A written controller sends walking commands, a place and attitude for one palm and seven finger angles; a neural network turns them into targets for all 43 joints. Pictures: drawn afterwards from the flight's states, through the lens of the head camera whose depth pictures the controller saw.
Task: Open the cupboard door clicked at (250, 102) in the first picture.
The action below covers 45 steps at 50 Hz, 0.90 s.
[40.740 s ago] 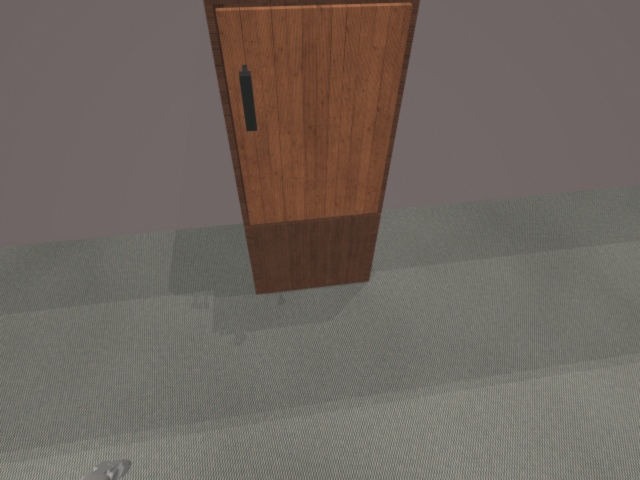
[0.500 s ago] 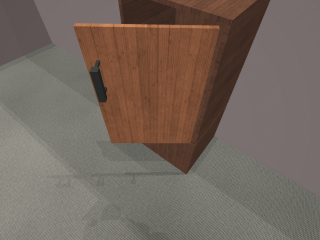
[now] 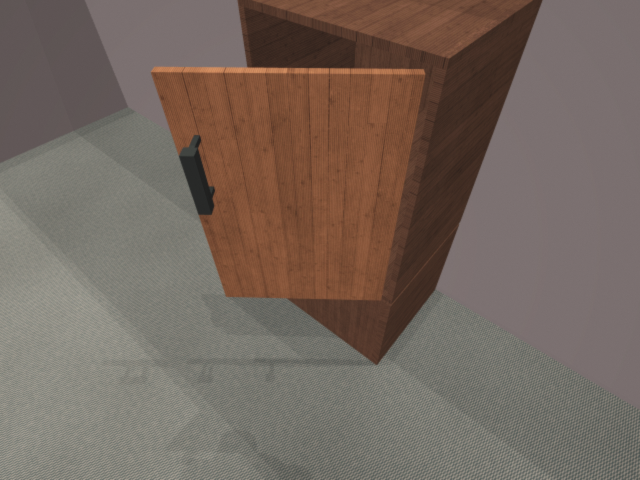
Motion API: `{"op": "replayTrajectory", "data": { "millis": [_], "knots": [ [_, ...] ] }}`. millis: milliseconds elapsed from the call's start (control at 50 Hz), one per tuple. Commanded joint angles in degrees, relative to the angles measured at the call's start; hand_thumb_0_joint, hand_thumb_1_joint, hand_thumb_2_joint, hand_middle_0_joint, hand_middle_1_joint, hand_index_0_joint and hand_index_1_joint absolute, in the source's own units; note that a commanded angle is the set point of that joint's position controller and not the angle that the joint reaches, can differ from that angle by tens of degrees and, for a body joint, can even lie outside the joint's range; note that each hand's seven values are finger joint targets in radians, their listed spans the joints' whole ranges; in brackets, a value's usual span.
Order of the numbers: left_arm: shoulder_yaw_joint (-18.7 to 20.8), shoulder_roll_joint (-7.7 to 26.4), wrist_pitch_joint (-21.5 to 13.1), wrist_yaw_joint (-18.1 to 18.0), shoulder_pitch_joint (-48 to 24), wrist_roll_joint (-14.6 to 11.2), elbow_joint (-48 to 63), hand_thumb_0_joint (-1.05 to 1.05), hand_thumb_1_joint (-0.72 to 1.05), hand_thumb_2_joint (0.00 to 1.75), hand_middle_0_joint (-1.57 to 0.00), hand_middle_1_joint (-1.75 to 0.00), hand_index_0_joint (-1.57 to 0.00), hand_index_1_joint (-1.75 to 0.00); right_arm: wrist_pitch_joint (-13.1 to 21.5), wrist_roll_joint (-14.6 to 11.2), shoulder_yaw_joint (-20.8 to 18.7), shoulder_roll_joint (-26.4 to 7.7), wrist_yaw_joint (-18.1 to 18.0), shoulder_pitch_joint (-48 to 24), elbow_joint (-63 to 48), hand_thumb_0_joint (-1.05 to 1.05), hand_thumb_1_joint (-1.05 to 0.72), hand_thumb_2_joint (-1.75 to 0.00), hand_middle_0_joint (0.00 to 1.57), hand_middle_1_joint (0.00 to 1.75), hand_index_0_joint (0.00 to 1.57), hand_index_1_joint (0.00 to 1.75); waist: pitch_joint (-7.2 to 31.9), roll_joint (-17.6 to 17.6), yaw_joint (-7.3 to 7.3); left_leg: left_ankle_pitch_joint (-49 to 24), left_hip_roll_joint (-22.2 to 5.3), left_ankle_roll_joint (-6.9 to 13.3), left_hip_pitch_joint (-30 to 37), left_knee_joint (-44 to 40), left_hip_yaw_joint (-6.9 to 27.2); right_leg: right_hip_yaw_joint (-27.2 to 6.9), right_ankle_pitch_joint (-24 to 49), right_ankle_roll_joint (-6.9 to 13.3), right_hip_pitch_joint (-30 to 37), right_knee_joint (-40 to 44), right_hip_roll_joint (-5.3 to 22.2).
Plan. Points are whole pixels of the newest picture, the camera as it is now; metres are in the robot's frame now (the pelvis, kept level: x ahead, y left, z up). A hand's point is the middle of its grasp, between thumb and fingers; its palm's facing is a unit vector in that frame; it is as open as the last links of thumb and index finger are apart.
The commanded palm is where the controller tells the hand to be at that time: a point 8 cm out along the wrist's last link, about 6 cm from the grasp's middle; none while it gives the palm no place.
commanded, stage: look again from close up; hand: left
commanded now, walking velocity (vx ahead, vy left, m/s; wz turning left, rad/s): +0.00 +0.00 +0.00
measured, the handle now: (201, 175) +0.58 +0.24 +0.05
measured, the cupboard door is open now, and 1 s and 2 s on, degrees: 38 38 38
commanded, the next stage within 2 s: raise the hand with hooked fingers in 0.60 s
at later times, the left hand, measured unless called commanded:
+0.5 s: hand out of the picture +0.03 +0.16 -0.17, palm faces +0.01 -0.98 -0.20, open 7.4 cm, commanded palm none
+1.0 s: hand (195, 388) +0.22 +0.17 +0.01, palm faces +0.04 -1.00 -0.02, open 8.0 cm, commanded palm +0.15 +0.24 -0.04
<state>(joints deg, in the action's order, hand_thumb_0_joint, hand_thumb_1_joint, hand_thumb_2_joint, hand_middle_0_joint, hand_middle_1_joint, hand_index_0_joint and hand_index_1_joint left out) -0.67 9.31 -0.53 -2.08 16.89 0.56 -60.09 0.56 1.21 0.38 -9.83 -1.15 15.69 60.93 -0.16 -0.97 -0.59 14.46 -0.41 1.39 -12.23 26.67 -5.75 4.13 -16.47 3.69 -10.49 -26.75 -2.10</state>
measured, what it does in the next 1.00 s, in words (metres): stands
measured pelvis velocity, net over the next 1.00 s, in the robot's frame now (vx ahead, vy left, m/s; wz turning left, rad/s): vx -0.01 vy -0.01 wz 0.01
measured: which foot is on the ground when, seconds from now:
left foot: down 0.00-1.00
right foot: down 0.00-1.00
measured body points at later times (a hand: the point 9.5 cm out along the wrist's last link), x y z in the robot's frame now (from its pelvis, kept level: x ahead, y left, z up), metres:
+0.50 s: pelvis +0.03 -0.01 +0.00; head +0.04 -0.01 +0.45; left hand +0.03 +0.21 -0.16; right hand +0.04 -0.23 -0.16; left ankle +0.00 +0.10 -0.74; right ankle -0.02 -0.07 -0.74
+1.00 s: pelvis -0.01 -0.01 -0.03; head +0.01 -0.02 +0.42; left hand +0.22 +0.22 +0.02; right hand +0.17 -0.26 -0.11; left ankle +0.00 +0.10 -0.74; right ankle -0.02 -0.07 -0.74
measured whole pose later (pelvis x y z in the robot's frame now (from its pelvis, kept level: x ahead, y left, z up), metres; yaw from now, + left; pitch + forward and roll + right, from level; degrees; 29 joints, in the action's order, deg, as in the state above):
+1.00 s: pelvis -0.01 -0.01 -0.03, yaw +1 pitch +8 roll +2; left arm 7.4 9.7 -26.7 12.0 15.2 -13.9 -11.9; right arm 14.3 -0.5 -2.2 -15.1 -1.0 9.7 38.9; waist 6.5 0.4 -1.2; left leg 20.7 0.4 1.1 -31.7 44.1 -4.9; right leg 4.3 -24.6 4.2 -31.1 -47.2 -0.2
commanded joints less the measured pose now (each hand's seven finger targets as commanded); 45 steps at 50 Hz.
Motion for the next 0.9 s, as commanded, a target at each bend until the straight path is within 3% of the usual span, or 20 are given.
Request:
{"op": "replayTrajectory", "data": {
  "millis": [0,120,280,440,660,680,700,720,740,760,780,800,820,840,860,880],
  "knots": [
    [1.08,6.23,-1.8,-0.05,1.81,0.11,1.75,0.0,0.9,0.9,-0.2,-0.3,-0.2,-0.3,1.14,-0.2,-0.46,-4.68,-0.28,2.22,-1.22,0.0,-0.9,-0.9,0.2,0.3,0.2,0.3,-1.74,3.41,-0.12,-3.87,-5.53,0.91,1.06,-5.08,6.49,-9.77,6.87,-0.33,-1.84,7.69,8.46],
    [0.85,6.34,-1.97,-0.08,3.44,0.06,-0.51,0.0,0.9,0.9,-0.2,-0.3,-0.2,-0.3,1.4,-0.46,-0.1,-4.69,-0.56,1.57,0.85,0.0,-0.9,-0.9,0.2,0.3,0.2,0.3,-1.45,1.42,0.36,-6.96,-5.95,0.79,1.78,-5.07,6.08,-9.28,14.25,-0.41,0.12,6.4,8.8],
    [0.91,5.98,-1.94,-0.36,4.56,0.14,-1.98,0.0,0.9,0.9,-0.2,-0.3,-0.2,-0.3,1.47,-0.49,0.02,-4.25,-0.93,1.66,2.52,0.0,-0.9,-0.9,0.2,0.3,0.2,0.3,-1.34,1.42,0.64,-10.13,-6.19,0.7,2.57,-4.48,5.71,-8.73,20.19,-0.59,1.55,5.48,9.02],
    [1.2,5.98,-1.78,-0.56,4.49,0.23,-2.21,0.0,0.9,0.9,-0.2,-0.3,-0.2,-0.3,1.36,-0.49,-0.06,-3.7,-1.19,1.48,3.25,0.0,-0.9,-0.9,0.2,0.3,0.2,0.3,-2.55,2.14,0.92,-10.66,-6.26,0.59,2.38,-4.37,5.19,-8.48,23.25,-0.9,2.19,5.5,9.14],
    [1.62,7.21,-1.71,-0.58,3.31,0.14,-1.61,0.0,0.9,0.9,-0.2,-0.3,-0.2,-0.3,1.3,-0.45,-0.26,-5.0,-1.32,1.17,3.24,0.0,-0.9,-0.9,0.2,0.3,0.2,0.3,-0.9,1.43,0.93,-12.2,-6.31,0.37,3.45,-4.26,4.89,-8.67,26.7,-1.29,3.74,5.28,9.5],
    [1.73,6.21,-2.56,-3.2,8.16,0.7,-3.38,0.0,0.9,0.9,-0.2,-0.3,-0.2,-0.3,1.32,-1.14,-0.92,-5.48,-1.03,-2.87,-1.04,0.0,-0.9,-0.9,0.2,0.3,0.2,0.3,-6.01,2.02,2.05,-11.52,-5.4,-1.38,-3.24,10.05,1.17,-12.92,56.03,-6.81,0.47,4.78,13.22],
    [6.51,18.64,-14.75,-1.66,-33.1,-11.52,84.39,0.0,0.88,0.89,-0.2,-0.32,-0.2,-0.32,10.43,-4.3,-2.19,-15.0,-3.06,-1.17,-21.48,0.0,-0.9,-0.9,0.2,0.3,0.2,0.3,22.04,-9.46,-3.97,-21.54,0.21,1.27,12.16,-0.97,4.37,-8.85,45.24,-1.79,5.7,-0.2,8.02],
    [7.5,15.93,-11.77,-3.4,-10.58,-6.97,70.31,0.0,0.85,0.88,-0.2,-0.33,-0.2,-0.33,15.13,-2.63,-0.53,-10.34,-4.5,-4.54,-18.44,0.0,-0.9,-0.9,0.2,0.3,0.2,0.3,22.58,-22.04,1.13,-35.61,-0.81,1.8,18.91,-2.55,3.94,-7.45,30.32,0.13,4.58,-3.75,3.51],
    [4.7,12.14,-9.07,-5.77,-8.28,-7.64,68.14,0.0,0.83,0.87,-0.21,-0.34,-0.21,-0.34,16.27,-3.04,-1.41,-10.35,-4.57,-4.14,-16.54,0.0,-0.9,-0.9,0.2,0.3,0.2,0.3,17.9,-20.49,0.33,-35.63,-2.36,-0.2,15.16,-0.49,5.76,-3.63,14.3,-0.59,-0.83,-2.5,3.65],
    [-2.45,-2.72,-3.72,-4.93,8.49,-8.46,52.1,0.0,0.81,0.86,-0.21,-0.36,-0.21,-0.36,15.85,-3.84,-1.71,-7.44,-4.01,-2.14,-15.67,0.0,-0.9,-0.9,0.2,0.3,0.2,0.3,9.55,-9.3,-1.35,-33.77,-3.85,0.7,10.58,-0.29,6.67,-1.54,12.27,-1.73,-5.14,-1.77,3.38],
    [0.5,0.33,-5.82,-3.63,-1.82,-10.83,62.5,0.0,0.78,0.85,-0.21,-0.37,-0.21,-0.37,16.14,-4.43,-2.74,-10.68,-3.63,-4.05,-20.35,0.0,-0.9,-0.9,0.2,0.3,0.2,0.3,4.13,-1.32,-1.47,-28.39,-2.77,0.97,4.62,1.87,7.71,-1.12,18.22,-2.2,-6.63,-1.74,3.46],
    [4.69,5.0,-8.53,-1.99,-0.7,-10.45,61.69,0.0,0.76,0.84,-0.21,-0.39,-0.21,-0.39,16.49,-3.23,-3.81,-12.24,-3.59,-3.71,-21.28,0.0,-0.9,-0.9,0.2,0.3,0.2,0.3,5.8,5.87,-2.66,-22.33,-1.29,1.27,2.85,4.77,6.83,-1.11,19.6,-2.78,-9.45,-2.17,3.24],
    [5.79,4.93,-11.85,-0.41,-0.13,-10.15,57.53,0.0,0.74,0.83,-0.21,-0.4,-0.21,-0.4,16.6,-2.17,-4.06,-12.76,-3.63,-3.41,-22.4,0.0,-0.9,-0.9,0.2,0.3,0.2,0.3,3.88,13.32,-3.44,-16.84,-0.6,1.15,-2.22,7.29,7.02,-0.69,19.72,-3.91,-13.16,-3.71,3.46],
    [6.73,3.0,-14.39,1.73,7.0,-10.07,50.06,0.0,0.71,0.82,-0.21,-0.42,-0.21,-0.42,16.42,-1.92,-4.38,-12.4,-3.19,-3.61,-23.73,0.0,-0.9,-0.9,0.2,0.3,0.2,0.3,2.44,16.12,-1.39,-13.28,0.33,0.73,-7.52,8.98,7.07,-0.63,19.45,-4.31,-14.84,-6.0,3.51],
    [5.95,-0.18,-17.57,4.45,11.89,-10.77,45.03,0.0,0.69,0.81,-0.22,-0.43,-0.22,-0.43,16.22,-1.67,-4.22,-11.94,-2.47,-4.28,-24.73,0.0,-0.9,-0.9,0.2,0.3,0.2,0.3,2.1,21.68,0.05,-10.08,0.76,0.04,-12.95,10.84,7.21,-0.44,18.59,-4.77,-16.6,-8.84,3.12],
    [7.09,-0.79,-21.5,7.69,16.18,-12.3,43.89,0.0,0.67,0.8,-0.22,-0.45,-0.22,-0.45,16.41,-1.54,-4.61,-11.82,-1.75,-6.16,-26.23,0.0,-0.9,-0.9,0.2,0.3,0.2,0.3,2.93,23.56,2.09,-7.14,1.04,-0.5,-17.93,13.12,6.73,-1.3,17.73,-4.99,-17.41,-11.54,3.21]
  ]
}}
